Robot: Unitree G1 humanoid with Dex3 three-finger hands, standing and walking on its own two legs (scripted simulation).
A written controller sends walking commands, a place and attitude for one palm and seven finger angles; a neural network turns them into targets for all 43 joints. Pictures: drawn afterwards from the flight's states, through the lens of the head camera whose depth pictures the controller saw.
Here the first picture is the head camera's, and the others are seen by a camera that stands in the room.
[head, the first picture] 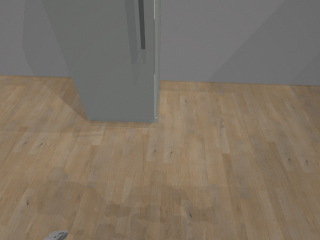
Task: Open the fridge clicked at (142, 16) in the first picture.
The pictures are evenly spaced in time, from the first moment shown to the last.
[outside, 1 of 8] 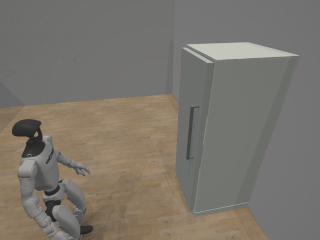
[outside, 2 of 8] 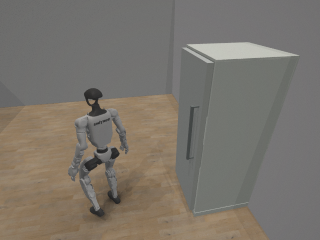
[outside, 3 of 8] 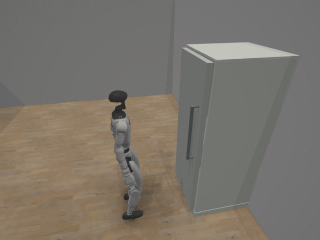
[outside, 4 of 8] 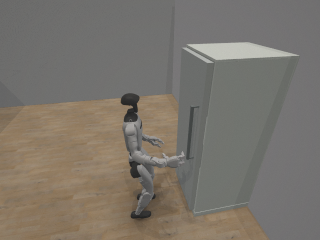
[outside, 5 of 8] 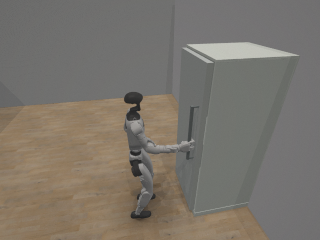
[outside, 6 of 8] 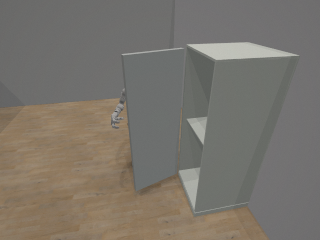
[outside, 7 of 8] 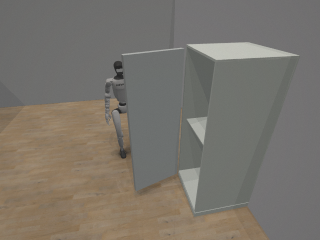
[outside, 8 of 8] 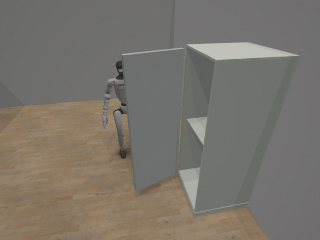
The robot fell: no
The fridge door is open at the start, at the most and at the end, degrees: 0 78 72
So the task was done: yes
